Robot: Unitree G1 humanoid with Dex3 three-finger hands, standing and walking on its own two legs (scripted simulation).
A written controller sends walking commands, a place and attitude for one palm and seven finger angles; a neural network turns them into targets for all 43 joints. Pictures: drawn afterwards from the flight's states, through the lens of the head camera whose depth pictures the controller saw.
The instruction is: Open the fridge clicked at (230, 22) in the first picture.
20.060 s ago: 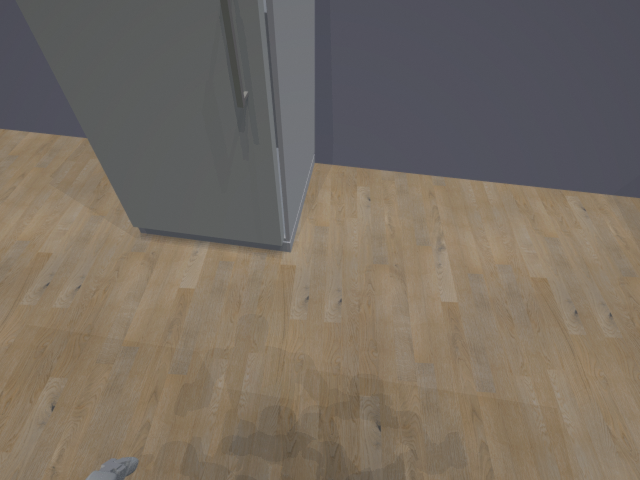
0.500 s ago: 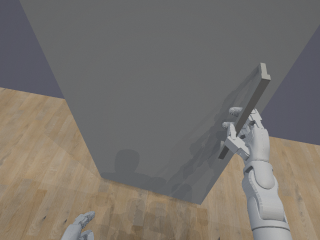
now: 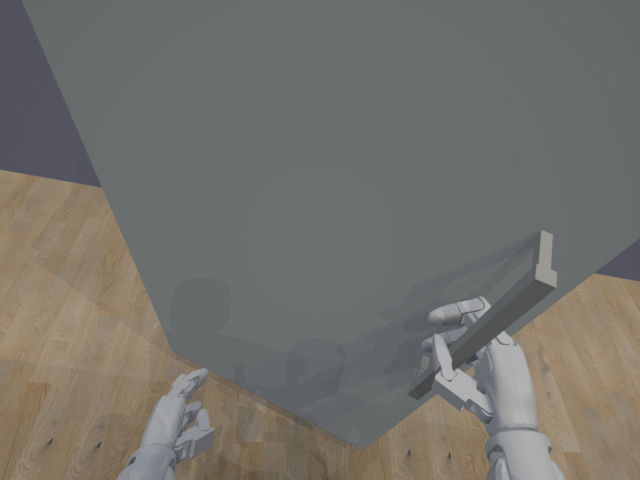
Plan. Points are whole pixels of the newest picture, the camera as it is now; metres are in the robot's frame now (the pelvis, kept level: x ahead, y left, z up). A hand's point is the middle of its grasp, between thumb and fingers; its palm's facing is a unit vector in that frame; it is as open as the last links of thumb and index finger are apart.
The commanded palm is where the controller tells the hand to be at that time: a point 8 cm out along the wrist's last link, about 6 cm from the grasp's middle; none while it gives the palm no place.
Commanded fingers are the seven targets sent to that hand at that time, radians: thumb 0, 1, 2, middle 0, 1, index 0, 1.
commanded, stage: walk backward, drawing the door open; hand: right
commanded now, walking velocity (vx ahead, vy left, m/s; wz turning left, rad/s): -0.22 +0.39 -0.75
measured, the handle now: (464, 335) +0.28 -0.13 +0.08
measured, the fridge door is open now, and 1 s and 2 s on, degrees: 18 51 76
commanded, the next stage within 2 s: stop walking and hold the door back in 1.44 s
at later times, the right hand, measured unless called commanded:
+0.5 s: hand out of the picture +0.12 -0.02 +0.08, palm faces +0.34 +0.92 -0.20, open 5.7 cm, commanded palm +0.08 -0.05 +0.08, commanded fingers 0.00 -0.90 -0.90 0.45 1.40 0.45 1.40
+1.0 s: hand out of the picture +0.01 +0.13 +0.08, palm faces +0.73 +0.61 -0.29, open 5.9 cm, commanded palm -0.04 +0.12 +0.08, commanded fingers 0.00 -0.90 -0.90 0.45 1.40 0.45 1.40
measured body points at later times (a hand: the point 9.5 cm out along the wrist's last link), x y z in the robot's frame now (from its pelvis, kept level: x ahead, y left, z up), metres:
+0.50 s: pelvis -0.08 +0.17 -0.02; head -0.06 +0.18 +0.43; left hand +0.14 +0.32 -0.12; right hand +0.10 -0.07 +0.09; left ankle -0.01 +0.25 -0.75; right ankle -0.06 -0.01 -0.70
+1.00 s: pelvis -0.07 +0.41 -0.02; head -0.02 +0.41 +0.43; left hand +0.20 +0.47 -0.14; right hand -0.03 +0.10 +0.10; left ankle +0.02 +0.44 -0.75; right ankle -0.18 +0.26 -0.66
